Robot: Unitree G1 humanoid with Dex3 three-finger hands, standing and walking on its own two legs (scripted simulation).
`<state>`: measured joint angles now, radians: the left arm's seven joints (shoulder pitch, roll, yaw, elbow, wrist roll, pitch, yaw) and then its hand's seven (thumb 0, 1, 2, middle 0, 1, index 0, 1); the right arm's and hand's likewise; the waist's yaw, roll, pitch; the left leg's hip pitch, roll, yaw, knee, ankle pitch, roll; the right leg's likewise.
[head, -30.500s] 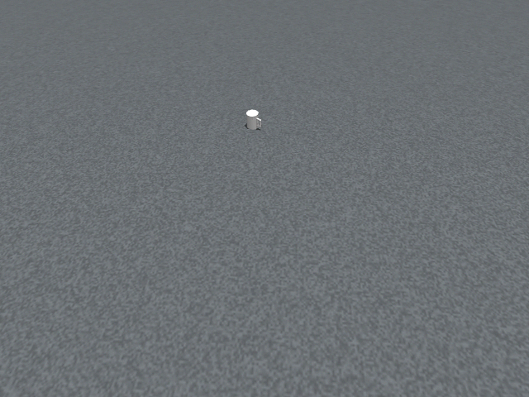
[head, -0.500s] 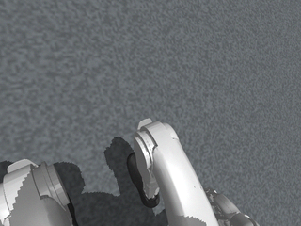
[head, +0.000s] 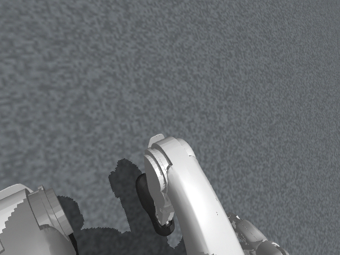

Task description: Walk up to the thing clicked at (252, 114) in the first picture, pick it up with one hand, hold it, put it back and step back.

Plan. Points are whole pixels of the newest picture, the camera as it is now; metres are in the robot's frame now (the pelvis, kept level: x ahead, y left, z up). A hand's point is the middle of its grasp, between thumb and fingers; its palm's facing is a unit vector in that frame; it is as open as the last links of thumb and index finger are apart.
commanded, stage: open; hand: left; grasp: from above
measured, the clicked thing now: out of the picture +0.48 +0.36 -0.26
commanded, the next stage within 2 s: withdraw in 0.92 s
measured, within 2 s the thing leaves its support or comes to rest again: neither
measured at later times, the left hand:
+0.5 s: hand out of the picture +0.46 +0.37 -0.22, palm faces -0.44 -0.14 -0.89, open 12.8 cm
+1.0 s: hand out of the picture +0.47 +0.37 -0.22, palm faces -0.43 -0.14 -0.89, open 13.4 cm
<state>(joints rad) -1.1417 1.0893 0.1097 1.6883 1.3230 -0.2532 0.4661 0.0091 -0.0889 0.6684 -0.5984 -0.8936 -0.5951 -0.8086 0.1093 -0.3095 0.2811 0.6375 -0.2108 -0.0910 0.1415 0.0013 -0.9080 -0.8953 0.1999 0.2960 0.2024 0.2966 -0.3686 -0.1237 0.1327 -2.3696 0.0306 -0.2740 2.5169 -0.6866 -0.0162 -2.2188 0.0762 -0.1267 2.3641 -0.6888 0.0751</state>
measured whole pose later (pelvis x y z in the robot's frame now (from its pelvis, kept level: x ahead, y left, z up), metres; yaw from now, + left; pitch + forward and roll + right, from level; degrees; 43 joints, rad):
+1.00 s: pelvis +0.00 +0.00 +0.00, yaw -1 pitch +29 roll -15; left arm -1.12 1.10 0.10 1.61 1.28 -0.23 0.43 0.00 -0.43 0.98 -0.09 -1.14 -0.12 -1.11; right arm 0.09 -0.32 0.30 0.60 -0.22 -0.10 0.16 0.00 -0.90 -0.90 0.20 0.30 0.20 0.30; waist -0.36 -0.13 0.15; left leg -2.36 0.03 -0.29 2.52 -0.69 -0.02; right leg -2.21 0.08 -0.14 2.35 -0.69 0.08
